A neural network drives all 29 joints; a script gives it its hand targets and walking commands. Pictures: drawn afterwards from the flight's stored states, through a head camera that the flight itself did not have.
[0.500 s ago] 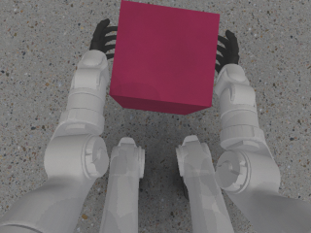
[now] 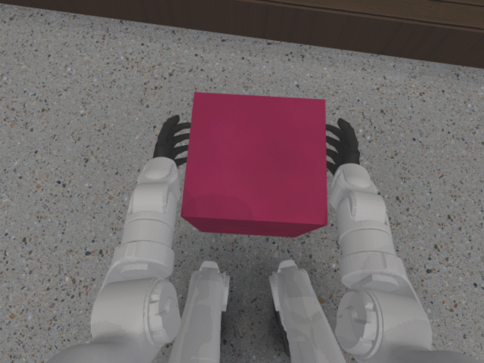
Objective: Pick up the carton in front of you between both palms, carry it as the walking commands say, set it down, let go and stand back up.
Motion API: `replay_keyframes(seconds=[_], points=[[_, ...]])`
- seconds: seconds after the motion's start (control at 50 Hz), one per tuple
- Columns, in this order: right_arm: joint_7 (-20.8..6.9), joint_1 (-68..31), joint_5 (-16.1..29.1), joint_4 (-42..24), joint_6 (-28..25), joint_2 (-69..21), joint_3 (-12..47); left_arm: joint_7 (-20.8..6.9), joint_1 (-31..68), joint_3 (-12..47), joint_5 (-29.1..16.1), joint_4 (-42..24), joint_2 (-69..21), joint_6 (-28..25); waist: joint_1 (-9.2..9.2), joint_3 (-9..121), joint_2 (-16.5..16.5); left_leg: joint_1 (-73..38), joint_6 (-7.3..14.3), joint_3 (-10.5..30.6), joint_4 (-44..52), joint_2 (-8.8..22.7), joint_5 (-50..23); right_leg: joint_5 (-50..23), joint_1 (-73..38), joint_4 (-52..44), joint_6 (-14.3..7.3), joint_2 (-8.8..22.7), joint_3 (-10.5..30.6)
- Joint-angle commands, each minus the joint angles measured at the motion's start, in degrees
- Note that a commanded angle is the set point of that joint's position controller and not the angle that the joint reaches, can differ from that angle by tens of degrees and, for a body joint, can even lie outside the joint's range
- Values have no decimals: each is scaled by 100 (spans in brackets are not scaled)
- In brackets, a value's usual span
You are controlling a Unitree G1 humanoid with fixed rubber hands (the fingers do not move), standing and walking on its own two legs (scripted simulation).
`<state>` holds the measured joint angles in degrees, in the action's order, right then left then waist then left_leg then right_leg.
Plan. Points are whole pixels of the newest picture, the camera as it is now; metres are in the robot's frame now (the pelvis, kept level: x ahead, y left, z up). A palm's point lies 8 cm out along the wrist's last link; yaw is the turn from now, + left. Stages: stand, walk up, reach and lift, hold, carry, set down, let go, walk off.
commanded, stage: reach and lift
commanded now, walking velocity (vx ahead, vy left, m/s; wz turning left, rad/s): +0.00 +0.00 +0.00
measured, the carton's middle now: (252, 177) +0.43 +0.00 -0.12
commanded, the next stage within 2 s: hold in 1.86 s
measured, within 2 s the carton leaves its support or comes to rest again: neither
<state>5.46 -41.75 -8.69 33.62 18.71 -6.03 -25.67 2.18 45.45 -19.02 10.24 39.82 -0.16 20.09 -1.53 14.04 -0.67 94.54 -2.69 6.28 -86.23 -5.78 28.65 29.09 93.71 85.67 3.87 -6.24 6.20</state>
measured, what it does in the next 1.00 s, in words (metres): rises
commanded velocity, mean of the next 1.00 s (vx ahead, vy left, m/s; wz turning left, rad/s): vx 0.00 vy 0.00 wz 0.00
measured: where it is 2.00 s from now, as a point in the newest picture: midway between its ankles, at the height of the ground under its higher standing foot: (247, 335)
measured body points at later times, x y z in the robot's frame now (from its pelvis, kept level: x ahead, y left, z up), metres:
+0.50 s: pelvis +0.05 +0.00 +0.14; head +0.13 +0.00 +0.58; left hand +0.40 +0.15 +0.10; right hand +0.40 -0.16 +0.11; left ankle +0.08 +0.13 -0.54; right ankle +0.08 -0.14 -0.54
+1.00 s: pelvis +0.06 -0.01 +0.20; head +0.03 -0.01 +0.64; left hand +0.36 +0.15 +0.21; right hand +0.37 -0.16 +0.21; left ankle +0.08 +0.13 -0.54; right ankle +0.08 -0.14 -0.54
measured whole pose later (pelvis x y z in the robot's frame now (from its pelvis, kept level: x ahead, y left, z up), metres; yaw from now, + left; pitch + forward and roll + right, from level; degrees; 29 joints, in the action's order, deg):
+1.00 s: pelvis +0.06 -0.01 +0.20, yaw +1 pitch -3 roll +0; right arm 0.3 -17.3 -16.7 24.4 34.0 -9.3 -17.0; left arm 0.7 16.0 -15.6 16.5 23.8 -8.9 35.4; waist 0.0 3.2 -0.2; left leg 10.6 -1.0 8.3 -26.2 -2.5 12.9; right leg 13.5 10.4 26.7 0.8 -2.6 8.4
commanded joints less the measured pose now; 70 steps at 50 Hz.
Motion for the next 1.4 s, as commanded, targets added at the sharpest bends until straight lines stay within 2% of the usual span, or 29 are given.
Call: replay_keyframes(seconds=[0.0, 0.18, 0.42, 0.56, 0.72, 0.8, 0.88, 0.96, 1.1, 1.22, 1.38], points=[[-1554, -3285, 770, 446, 34, -6055, 3567, -1349, 3128, 3020, -865, -107, -6377, -218, 58, 4443, 271, -3496, 112, -740, 1389, -386, -1328, -1262, -2743, -1296, -120, -417, -829], [-1538, -2216, 554, 529, -114, -6063, 3558, -1308, 2158, 3049, -729, -174, -6415, -376, 48, 3607, 186, -4540, 175, -502, 2428, -315, -1588, -1532, -3941, -2366, -186, -310, -561], [-1589, -878, 440, 274, -112, -6038, 3928, -1272, 866, 3427, -699, -621, -6435, -382, 60, 2601, 172, -6297, 208, -209, 3948, -170, -2335, -2308, -5823, -3865, -269, -127, -254], [-1663, -186, 483, -44, 198, -6026, 4213, -1328, 208, 3681, -801, -1025, -6409, -78, 86, 1932, 118, -7348, 217, -127, 4840, -81, -2947, -2973, -7017, -4763, -272, -29, -155], [-1801, 370, 667, -664, 885, -6069, 4512, -1438, -271, 4002, -957, -1735, -6394, 632, 105, 1052, 42, -8434, 186, -142, 5837, 7, -3192, -3267, -8203, -5747, -246, 80, -132], [-1856, 483, 636, -881, 1270, -5961, 4430, -1475, -386, 3935, -924, -2020, -6250, 1036, 148, 392, 36, -8663, 190, -162, 6236, 34, -2901, -3040, -8483, -6159, -260, 106, -119], [-1934, 364, 485, -745, 1514, -5850, 4051, -1566, -314, 3543, -764, -1863, -6191, 1298, 167, -282, 17, -8634, 225, -203, 6465, 48, -2189, -2312, -8414, -6415, -290, 141, -138], [-2011, -120, 385, -588, 1525, -5913, 3791, -1671, 216, 3306, -678, -1701, -6250, 1320, 141, -427, 20, -8595, 261, -250, 6462, 68, -1684, -1763, -8336, -6445, -329, 164, -181], [-2072, -685, 427, -671, 1505, -6058, 3878, -1720, 761, 3388, -725, -1740, -6440, 1290, 128, 41, 46, -8717, 251, -269, 6411, 74, -1681, -1776, -8530, -6358, -324, 160, -251], [-2080, -635, 402, -687, 1559, -5955, 3859, -1694, 640, 3348, -682, -1726, -6411, 1355, 132, 77, 62, -8843, 226, -270, 6480, 67, -1853, -1925, -8616, -6415, -317, 131, -280], [-2062, -277, 453, -971, 1644, -5844, 3952, -1647, 299, 3479, -753, -2057, -6351, 1457, 131, 144, 93, -9098, 183, -253, 6575, 50, -2457, -2501, -8841, -6496, -297, 90, -265]])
